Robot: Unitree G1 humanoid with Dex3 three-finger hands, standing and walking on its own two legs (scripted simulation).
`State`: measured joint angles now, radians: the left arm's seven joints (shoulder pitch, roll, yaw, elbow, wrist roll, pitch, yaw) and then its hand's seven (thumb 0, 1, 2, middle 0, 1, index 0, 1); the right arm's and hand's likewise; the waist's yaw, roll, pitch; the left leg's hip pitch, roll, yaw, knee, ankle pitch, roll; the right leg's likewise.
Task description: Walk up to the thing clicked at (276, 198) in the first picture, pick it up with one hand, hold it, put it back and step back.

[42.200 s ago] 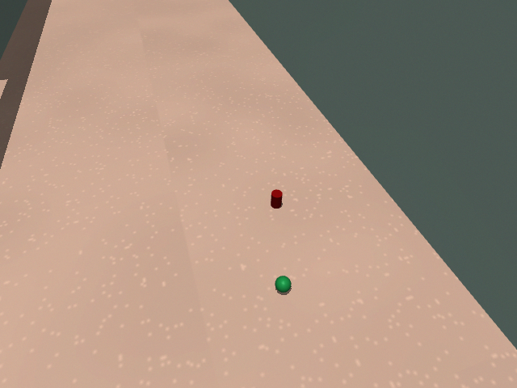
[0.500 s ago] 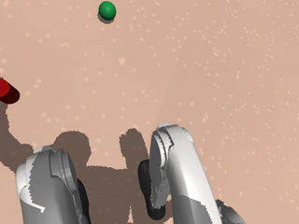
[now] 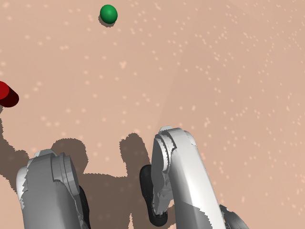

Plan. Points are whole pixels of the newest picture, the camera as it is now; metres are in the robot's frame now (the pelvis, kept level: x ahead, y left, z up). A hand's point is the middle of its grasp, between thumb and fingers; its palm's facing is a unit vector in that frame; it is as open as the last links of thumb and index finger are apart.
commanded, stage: rise first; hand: left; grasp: from above
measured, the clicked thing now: (3, 94) +0.49 +0.32 -0.28
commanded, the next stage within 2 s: none
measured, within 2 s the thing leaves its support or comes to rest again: neither
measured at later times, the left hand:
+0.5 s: hand out of the picture +0.44 +0.35 -0.15, palm faces -0.46 -0.09 -0.89, open 13.9 cm
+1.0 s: hand out of the picture +0.44 +0.35 -0.15, palm faces -0.46 -0.09 -0.89, open 13.4 cm
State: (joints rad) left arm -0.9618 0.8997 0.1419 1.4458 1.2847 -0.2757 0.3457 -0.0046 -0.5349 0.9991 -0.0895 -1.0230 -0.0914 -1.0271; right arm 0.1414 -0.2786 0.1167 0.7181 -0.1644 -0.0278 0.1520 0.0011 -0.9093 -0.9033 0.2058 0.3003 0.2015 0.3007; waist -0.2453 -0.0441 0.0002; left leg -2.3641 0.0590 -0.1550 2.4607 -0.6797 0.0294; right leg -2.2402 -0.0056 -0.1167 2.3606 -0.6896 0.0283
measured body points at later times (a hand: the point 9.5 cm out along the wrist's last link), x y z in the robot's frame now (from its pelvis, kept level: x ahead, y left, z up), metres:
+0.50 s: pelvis +0.00 +0.00 +0.00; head +0.24 +0.08 +0.37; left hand +0.46 +0.35 -0.10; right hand +0.06 -0.27 -0.09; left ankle +0.07 +0.12 -0.28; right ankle +0.10 -0.12 -0.28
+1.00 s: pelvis +0.00 +0.00 +0.01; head +0.23 +0.09 +0.38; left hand +0.46 +0.35 -0.10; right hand +0.06 -0.27 -0.09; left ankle +0.07 +0.12 -0.28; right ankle +0.10 -0.12 -0.28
